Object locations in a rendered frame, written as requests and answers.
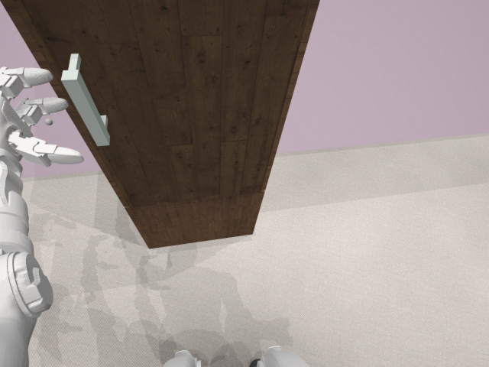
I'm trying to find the robot right shin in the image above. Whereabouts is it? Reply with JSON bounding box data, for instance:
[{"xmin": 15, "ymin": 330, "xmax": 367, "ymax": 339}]
[{"xmin": 263, "ymin": 346, "xmax": 282, "ymax": 357}]

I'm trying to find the cupboard door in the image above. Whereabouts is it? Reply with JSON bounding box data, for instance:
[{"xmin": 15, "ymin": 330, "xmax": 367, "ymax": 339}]
[{"xmin": 12, "ymin": 0, "xmax": 312, "ymax": 208}]

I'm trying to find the handle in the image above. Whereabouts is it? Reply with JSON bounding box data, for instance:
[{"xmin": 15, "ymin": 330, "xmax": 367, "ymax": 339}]
[{"xmin": 61, "ymin": 54, "xmax": 110, "ymax": 146}]

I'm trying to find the left robot forearm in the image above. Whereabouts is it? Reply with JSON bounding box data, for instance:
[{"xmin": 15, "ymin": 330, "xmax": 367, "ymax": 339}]
[{"xmin": 0, "ymin": 148, "xmax": 34, "ymax": 256}]

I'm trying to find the robot left upper arm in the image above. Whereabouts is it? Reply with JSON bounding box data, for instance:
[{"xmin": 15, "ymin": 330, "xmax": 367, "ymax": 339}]
[{"xmin": 0, "ymin": 252, "xmax": 53, "ymax": 367}]

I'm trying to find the robot left hand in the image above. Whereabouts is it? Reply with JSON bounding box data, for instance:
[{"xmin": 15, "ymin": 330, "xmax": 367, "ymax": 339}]
[{"xmin": 0, "ymin": 67, "xmax": 84, "ymax": 167}]

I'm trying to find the right robot thigh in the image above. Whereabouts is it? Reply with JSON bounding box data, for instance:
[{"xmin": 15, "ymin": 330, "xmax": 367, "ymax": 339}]
[{"xmin": 257, "ymin": 351, "xmax": 309, "ymax": 367}]

